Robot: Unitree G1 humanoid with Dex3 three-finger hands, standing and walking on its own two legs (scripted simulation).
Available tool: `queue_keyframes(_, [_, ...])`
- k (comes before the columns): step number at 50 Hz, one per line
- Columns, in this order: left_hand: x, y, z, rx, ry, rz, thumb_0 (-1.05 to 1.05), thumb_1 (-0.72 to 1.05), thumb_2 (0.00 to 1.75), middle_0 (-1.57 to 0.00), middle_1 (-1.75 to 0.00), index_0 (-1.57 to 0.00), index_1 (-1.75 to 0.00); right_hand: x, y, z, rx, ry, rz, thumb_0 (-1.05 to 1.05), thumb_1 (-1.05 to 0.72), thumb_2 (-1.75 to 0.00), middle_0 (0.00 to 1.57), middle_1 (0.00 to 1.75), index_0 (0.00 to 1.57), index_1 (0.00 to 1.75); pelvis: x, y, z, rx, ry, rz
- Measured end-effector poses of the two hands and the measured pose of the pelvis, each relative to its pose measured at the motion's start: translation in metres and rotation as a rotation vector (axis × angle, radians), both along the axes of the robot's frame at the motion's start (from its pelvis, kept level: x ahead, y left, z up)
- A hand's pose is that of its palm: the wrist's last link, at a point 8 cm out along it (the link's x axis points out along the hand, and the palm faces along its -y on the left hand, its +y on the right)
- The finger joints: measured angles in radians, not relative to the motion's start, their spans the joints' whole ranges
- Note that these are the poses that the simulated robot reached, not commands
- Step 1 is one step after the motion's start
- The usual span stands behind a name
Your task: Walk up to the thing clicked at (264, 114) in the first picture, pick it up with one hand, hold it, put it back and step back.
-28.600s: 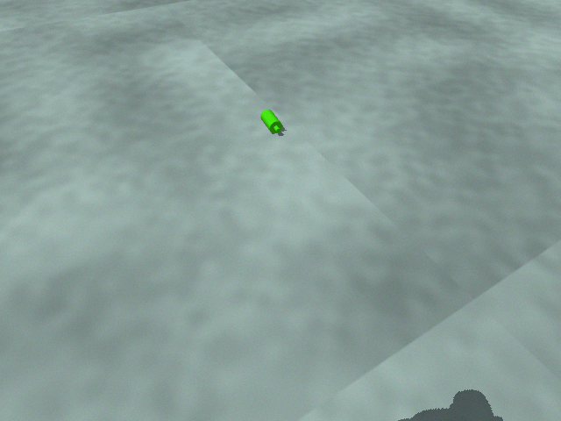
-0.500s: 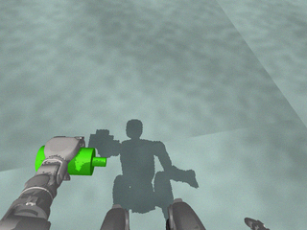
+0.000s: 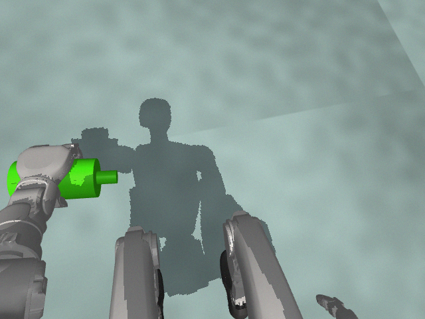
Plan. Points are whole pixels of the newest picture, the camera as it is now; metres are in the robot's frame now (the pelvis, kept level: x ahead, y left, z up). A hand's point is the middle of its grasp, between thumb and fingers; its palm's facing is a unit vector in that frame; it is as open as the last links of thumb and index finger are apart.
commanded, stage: crouch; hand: left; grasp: from above
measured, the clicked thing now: (69, 179) +0.42 +0.25 -0.18
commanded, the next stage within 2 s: lower in 0.84 s
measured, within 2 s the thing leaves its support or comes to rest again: neither
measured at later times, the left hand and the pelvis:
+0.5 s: hand (74, 181) +0.43 +0.27 -0.26, palm faces -0.47 -0.02 -0.88, open 11.1 cm; pelvis -0.01 -0.01 -0.09, yaw -2 degrees
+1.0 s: hand (79, 183) +0.44 +0.27 -0.31, palm faces -0.47 -0.02 -0.88, open 11.1 cm; pelvis -0.01 -0.01 -0.13, yaw -3 degrees
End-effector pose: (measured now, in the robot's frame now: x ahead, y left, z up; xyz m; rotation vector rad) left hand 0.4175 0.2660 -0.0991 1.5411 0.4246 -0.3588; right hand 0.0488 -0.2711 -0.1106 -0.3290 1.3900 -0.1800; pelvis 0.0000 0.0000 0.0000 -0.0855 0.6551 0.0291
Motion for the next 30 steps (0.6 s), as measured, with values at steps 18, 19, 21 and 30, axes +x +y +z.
queue_keyframes(18, [0.018, 0.003, -0.087, -0.007, -0.02, 0.013, -0.01, -0.18, 0.64, -0.59, -0.62, -0.62, -0.63, 0.005, -0.017, -0.057, -0.005, 0.034, 0.083, 0.0, -0.9, -0.9, 0.2, 0.3, 0.2, 0.3, -0.006, -0.007, -0.068, -0.02, 0.012, -0.011])
queue_keyframes(19, [0.019, 0.003, -0.09, -0.006, -0.019, 0.015, -0.01, -0.18, 0.64, -0.59, -0.63, -0.62, -0.63, 0.002, -0.018, -0.06, -0.005, 0.039, 0.08, 0.0, -0.9, -0.9, 0.2, 0.3, 0.2, 0.3, -0.006, -0.007, -0.071, -0.021, 0.01, -0.013])
queue_keyframes(21, [0.021, 0.004, -0.096, -0.005, -0.018, 0.022, -0.01, -0.18, 0.64, -0.58, -0.63, -0.62, -0.63, -0.004, -0.019, -0.065, -0.005, 0.051, 0.073, 0.0, -0.9, -0.9, 0.2, 0.3, 0.2, 0.3, -0.007, -0.007, -0.077, -0.021, 0.008, -0.016])
queue_keyframes(30, [0.025, 0.004, -0.121, -0.012, 0.003, 0.018, -0.01, -0.17, 0.64, -0.58, -0.63, -0.61, -0.64, -0.028, -0.016, -0.084, 0.004, 0.106, 0.041, 0.0, -0.91, -0.9, 0.2, 0.3, 0.2, 0.3, -0.011, -0.007, -0.1, -0.025, -0.004, -0.023])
